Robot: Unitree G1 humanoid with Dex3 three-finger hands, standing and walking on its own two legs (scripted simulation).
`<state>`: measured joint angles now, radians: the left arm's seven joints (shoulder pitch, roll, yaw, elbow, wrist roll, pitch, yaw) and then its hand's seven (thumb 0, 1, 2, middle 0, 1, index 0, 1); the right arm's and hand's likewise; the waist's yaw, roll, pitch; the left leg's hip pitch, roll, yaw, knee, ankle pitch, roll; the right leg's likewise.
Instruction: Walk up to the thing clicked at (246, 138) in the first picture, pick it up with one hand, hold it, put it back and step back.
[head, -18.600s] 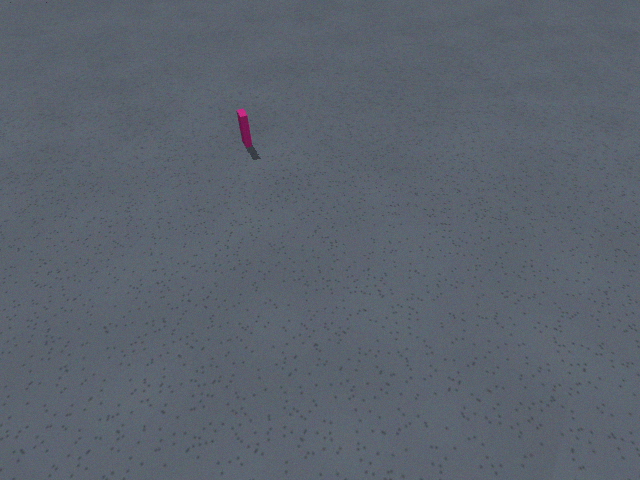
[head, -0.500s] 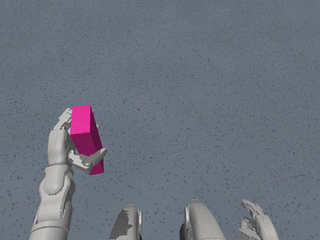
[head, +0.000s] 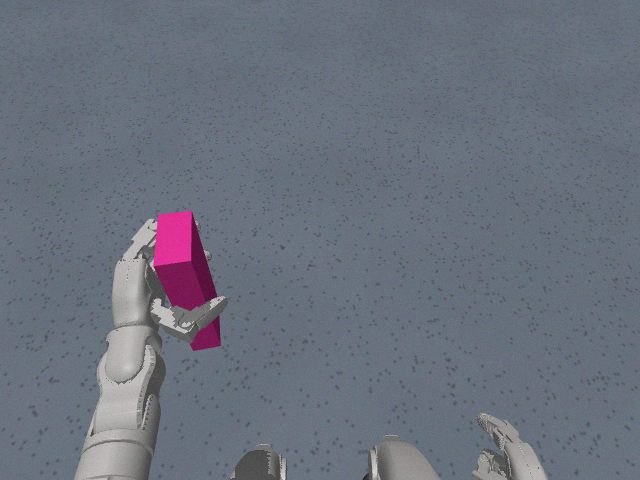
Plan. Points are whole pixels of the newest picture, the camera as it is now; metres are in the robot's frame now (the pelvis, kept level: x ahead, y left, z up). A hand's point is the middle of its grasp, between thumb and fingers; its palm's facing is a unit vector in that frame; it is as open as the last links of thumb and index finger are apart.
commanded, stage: hold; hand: left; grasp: from the side
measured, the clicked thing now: (192, 286) +0.35 +0.17 +0.02
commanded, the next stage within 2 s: crouch in 0.84 s
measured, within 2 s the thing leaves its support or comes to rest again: neither
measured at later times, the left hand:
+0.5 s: hand (192, 268) +0.35 +0.16 +0.06, palm faces +0.11 -0.99 -0.02, open 11.6 cm
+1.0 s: hand (184, 263) +0.34 +0.17 +0.09, palm faces +0.11 -0.99 -0.02, open 11.5 cm
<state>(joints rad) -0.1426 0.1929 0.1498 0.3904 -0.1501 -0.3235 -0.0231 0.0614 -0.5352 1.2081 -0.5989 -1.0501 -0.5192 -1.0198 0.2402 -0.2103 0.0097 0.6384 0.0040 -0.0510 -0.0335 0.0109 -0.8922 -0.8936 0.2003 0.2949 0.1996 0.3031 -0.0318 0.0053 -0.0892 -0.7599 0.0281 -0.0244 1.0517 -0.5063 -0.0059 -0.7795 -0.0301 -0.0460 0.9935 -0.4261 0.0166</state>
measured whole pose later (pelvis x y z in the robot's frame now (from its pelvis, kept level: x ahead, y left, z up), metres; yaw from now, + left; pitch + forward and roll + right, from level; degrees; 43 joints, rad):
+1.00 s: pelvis +0.01 -0.01 +0.03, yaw +0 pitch +6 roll -1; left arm -0.14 0.19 0.15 0.43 -0.16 -0.34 -0.04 0.05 -0.53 1.29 -0.60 -1.05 -0.52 -1.02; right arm 0.24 -0.22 0.01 0.66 0.01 -0.02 -0.03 0.01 -0.89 -0.90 0.20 0.30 0.20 0.30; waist -0.03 0.01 -0.05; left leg -0.53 0.03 -0.01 0.86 -0.44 -0.01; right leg -0.56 -0.02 -0.04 0.82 -0.37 0.01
